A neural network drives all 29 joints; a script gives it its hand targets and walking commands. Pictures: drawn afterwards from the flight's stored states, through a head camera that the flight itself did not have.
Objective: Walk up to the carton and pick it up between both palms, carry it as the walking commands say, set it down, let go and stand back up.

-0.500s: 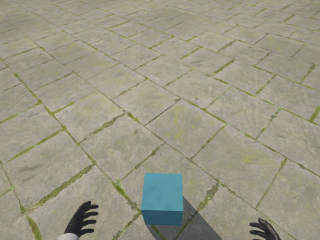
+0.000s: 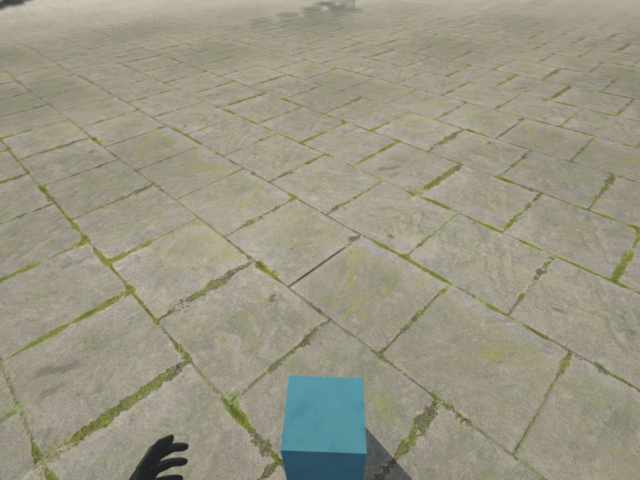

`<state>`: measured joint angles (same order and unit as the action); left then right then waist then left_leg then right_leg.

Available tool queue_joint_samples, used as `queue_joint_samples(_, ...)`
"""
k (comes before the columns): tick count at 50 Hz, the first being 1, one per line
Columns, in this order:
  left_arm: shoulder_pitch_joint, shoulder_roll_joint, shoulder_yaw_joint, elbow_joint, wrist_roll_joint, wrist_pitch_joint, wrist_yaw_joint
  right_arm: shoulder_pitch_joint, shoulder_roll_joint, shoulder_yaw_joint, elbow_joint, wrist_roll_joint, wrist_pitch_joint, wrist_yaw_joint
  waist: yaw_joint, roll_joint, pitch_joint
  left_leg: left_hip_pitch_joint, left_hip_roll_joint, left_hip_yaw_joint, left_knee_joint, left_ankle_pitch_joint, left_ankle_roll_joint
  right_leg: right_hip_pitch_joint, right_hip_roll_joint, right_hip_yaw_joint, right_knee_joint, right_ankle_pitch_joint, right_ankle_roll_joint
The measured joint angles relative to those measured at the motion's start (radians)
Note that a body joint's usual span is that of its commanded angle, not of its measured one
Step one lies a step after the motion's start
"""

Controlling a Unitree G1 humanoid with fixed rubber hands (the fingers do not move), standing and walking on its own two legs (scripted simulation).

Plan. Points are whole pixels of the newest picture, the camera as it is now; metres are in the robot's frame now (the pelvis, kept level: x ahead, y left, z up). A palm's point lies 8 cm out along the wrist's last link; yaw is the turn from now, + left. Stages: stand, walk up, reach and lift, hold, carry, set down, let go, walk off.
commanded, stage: stand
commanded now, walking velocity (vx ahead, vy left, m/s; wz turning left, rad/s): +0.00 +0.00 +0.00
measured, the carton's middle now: (325, 432) +0.48 +0.03 -0.64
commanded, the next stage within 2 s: none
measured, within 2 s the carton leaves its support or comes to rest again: neither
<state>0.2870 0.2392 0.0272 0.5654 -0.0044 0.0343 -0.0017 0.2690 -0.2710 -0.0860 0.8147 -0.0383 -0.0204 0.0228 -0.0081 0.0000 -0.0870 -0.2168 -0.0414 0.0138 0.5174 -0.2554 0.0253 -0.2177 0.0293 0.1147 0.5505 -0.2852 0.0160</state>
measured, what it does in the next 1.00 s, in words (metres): stands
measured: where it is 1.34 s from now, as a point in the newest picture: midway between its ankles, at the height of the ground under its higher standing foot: outside the picture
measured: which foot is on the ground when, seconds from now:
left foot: down 0.00-1.00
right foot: down 0.00-1.00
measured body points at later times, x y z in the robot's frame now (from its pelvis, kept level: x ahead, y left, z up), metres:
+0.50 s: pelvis -0.01 +0.00 +0.00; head -0.06 +0.00 +0.45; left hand +0.13 +0.25 -0.08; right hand +0.08 -0.28 -0.11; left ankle +0.02 +0.10 -0.73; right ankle +0.01 -0.13 -0.73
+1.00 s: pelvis -0.01 +0.00 +0.00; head -0.08 +0.00 +0.45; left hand +0.11 +0.25 -0.09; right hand +0.06 -0.29 -0.12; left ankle +0.02 +0.10 -0.73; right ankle +0.01 -0.13 -0.73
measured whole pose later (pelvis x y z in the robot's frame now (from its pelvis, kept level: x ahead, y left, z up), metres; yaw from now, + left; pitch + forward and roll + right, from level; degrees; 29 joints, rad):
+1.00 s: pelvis -0.01 +0.00 +0.00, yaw +0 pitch -4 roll +1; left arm 0.30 0.24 0.03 0.69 0.00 0.01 0.00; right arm 0.27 -0.29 -0.09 0.96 -0.03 -0.04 0.01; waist -0.01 -0.01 -0.09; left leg -0.21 -0.04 0.01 0.52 -0.23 0.03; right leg -0.22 0.03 0.11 0.55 -0.27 0.02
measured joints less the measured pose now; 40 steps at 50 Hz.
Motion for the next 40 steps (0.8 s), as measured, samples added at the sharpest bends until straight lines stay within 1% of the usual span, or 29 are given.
queue_joint_samples(21,0.011,0.000,0.000,0.030,0.001,-0.018,0.006,0.002,-0.009,0.000,0.058,0.000,-0.014,-0.009,0.000,-0.006,0.000,-0.001,0.000,0.000,0.005,0.003,0.000,0.000,0.000,0.000,0.004,0.004,0.000)
queue_joint_samples(40,0.011,0.000,0.000,0.088,0.001,-0.027,0.006,0.002,-0.018,0.000,0.114,0.005,-0.021,-0.010,0.000,-0.007,0.000,0.000,0.000,0.000,0.003,0.012,0.001,0.000,0.000,-0.001,0.004,0.011,0.000)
